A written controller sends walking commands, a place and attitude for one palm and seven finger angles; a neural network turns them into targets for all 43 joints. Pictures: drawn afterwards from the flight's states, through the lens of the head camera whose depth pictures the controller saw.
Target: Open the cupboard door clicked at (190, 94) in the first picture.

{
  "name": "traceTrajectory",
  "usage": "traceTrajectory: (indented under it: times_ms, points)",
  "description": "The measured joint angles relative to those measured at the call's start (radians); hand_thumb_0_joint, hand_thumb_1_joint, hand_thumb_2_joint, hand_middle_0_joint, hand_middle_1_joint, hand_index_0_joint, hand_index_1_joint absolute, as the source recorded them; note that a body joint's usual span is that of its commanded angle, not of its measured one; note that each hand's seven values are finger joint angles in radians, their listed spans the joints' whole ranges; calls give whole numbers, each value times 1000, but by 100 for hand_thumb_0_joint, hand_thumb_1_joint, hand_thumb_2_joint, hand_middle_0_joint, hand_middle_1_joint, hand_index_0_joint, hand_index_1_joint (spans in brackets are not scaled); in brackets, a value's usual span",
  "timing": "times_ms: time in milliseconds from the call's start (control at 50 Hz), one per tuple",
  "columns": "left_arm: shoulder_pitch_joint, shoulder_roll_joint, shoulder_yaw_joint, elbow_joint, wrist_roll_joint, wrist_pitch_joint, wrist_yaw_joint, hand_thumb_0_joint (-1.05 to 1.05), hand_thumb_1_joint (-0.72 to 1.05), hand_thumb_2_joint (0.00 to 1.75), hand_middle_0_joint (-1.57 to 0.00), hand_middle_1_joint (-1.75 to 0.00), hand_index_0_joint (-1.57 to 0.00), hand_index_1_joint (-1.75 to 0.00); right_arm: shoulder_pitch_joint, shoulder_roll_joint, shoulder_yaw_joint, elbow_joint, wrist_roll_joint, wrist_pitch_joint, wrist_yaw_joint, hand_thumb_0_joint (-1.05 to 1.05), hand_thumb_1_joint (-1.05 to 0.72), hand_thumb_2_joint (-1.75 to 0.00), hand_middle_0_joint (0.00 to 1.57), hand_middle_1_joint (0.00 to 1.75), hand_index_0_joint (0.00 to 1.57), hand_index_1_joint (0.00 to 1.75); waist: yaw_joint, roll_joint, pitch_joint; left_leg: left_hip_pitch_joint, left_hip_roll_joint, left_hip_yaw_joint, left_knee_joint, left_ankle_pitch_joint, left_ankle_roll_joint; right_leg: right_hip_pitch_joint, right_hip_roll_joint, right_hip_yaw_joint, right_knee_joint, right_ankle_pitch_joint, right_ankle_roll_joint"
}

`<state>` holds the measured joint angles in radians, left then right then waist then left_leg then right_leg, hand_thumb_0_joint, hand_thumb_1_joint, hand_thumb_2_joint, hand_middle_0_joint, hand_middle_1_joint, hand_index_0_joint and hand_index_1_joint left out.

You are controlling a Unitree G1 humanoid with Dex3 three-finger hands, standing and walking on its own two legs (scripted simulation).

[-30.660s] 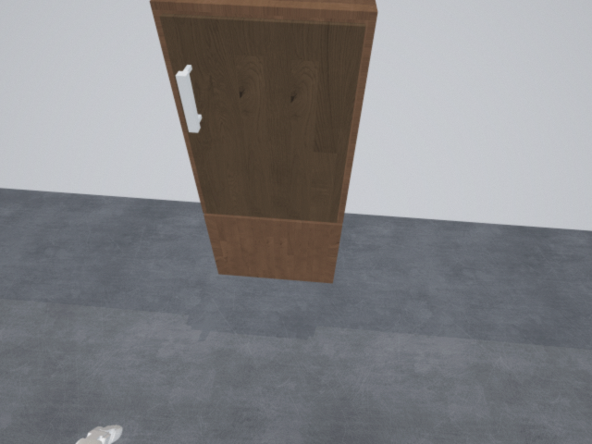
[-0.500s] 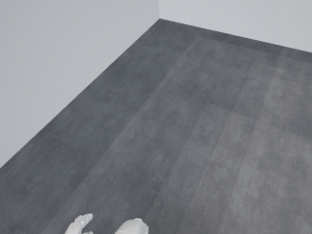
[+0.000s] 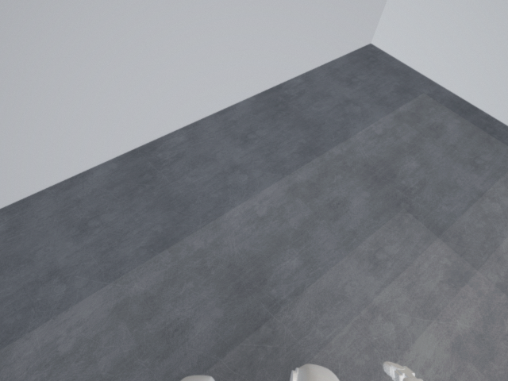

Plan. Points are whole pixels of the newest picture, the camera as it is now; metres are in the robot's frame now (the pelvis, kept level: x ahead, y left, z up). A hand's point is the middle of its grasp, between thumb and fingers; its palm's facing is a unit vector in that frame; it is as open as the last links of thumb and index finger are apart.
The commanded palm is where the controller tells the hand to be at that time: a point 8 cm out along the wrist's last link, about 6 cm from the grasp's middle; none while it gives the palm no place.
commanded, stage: turn to face it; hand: left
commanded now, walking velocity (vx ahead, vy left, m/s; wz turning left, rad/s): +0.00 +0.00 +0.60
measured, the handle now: out of the picture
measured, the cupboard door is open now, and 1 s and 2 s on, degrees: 44 44 44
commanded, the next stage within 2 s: none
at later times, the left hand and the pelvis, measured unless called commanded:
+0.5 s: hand out of the picture +0.06 +0.14 -0.14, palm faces +0.28 -0.93 -0.26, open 7.3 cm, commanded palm none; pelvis +0.02 -0.06 +0.01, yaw +18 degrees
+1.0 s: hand out of the picture -0.03 +0.20 -0.16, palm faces +0.58 -0.78 -0.24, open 7.3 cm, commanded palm none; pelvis +0.02 -0.02 +0.01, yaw +34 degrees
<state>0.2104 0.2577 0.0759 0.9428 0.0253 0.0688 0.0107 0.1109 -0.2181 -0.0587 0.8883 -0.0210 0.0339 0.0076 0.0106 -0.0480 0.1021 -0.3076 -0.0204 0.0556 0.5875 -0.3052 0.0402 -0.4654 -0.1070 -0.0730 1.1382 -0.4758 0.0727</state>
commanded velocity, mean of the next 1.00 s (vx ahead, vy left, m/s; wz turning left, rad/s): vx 0.00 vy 0.00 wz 0.60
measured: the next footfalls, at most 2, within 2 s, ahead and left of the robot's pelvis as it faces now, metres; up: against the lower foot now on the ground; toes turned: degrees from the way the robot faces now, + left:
right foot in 0.28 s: +0.06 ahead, -0.14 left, +0.00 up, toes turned +6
left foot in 0.76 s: +0.01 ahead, +0.07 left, +0.00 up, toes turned +34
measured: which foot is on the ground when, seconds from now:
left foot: down 0.00-0.28, up 0.30-0.74, down 0.76-1.00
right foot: up 0.00-0.26, down 0.28-0.76, up 0.78-1.00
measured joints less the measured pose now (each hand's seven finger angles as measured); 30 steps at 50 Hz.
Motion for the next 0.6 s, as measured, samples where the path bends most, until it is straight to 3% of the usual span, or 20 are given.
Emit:
traceTrajectory:
  times_ms: [80, 180, 240, 280, 300, 360, 400, 440, 500, 600]
  points:
    - [-28, -7, -3, -22, -1, -13, -5, 1, 91, 90, -19, -30, -20, -30, 25, 1, 6, 12, 0, -3, -6, 0, -90, -90, 20, 30, 20, 30, -1, 23, -7, 30, -10, -36, -81, 49, 3, -36, 11, 54, -22, 73, 15]
    - [-66, -18, -10, -50, -6, -18, -3, 0, 91, 90, -19, -30, -20, -30, 60, 6, 4, 26, -5, 5, -1, 0, -90, -90, 20, 30, 21, 30, -20, 47, -10, 31, -16, -90, -99, 64, -14, 6, 33, 67, -194, 60, 17]
    - [-84, -31, -17, -66, -10, -25, -3, 0, 91, 90, -19, -30, -20, -30, 76, 3, -3, 33, -7, 17, 0, 0, -90, -90, 20, 30, 21, 30, -35, 66, -10, 11, -21, -127, -70, 53, -32, 72, 60, 60, -355, 70, 8]
    - [-85, -38, -23, -79, -12, -41, -3, 0, 91, 90, -20, -30, -20, -30, 89, -1, -11, 37, -2, 23, 1, 0, -90, -90, 20, 30, 21, 30, -40, 73, -15, -13, -31, -149, -28, 34, -49, 146, 73, 47, -518, 154, 1]
    - [-86, -47, -24, -80, -9, -52, -1, 0, 91, 90, -20, -30, -20, -30, 91, -8, -17, 41, 3, 26, 2, 0, -90, -90, 20, 30, 21, 30, -40, 88, -12, -31, -28, -159, 15, 7, -50, 161, 81, 32, -544, 168, -31]
    - [-80, -73, -42, -83, -4, -63, 6, 0, 91, 90, -20, -30, -20, -30, 91, -26, -34, 58, 4, 41, 5, 1, -90, -90, 20, 30, 20, 30, -50, 105, -2, -130, -39, -134, 330, -172, -65, 183, 62, -20, -530, 134, -97]
    - [-63, -86, -46, -80, -7, -61, 10, 0, 91, 90, -20, -30, -20, -30, 86, -33, -39, 69, 2, 51, 10, 1, -90, -90, 20, 30, 20, 30, -50, 97, -1, -177, -27, -101, 507, -151, -80, 213, 47, -44, -561, 136, -105]
    - [-46, -94, -50, -75, -10, -61, 12, 0, 91, 90, -20, -30, -20, -30, 81, -35, -40, 73, 3, 55, 15, 1, -90, -90, 20, 30, 20, 30, -55, 87, -2, -202, -5, -81, 592, -109, -95, 239, 36, -71, -598, 149, -105]
    - [-25, -103, -54, -66, -10, -64, 12, 0, 91, 90, -20, -30, -21, -30, 71, -33, -38, 75, 5, 57, 18, 1, -91, -90, 20, 29, 20, 30, -57, 71, 2, -198, 24, -65, 580, -83, -112, 269, 22, -114, -634, 158, -106]
    - [5, -89, -40, -61, -5, -72, 16, 0, 93, 90, -20, -30, -21, -30, 39, -29, -31, 80, 6, 63, 19, 1, -91, -90, 20, 29, 20, 30, -33, 51, 15, -151, 49, -35, 431, -111, -115, 294, 1, -189, -633, 140, -102]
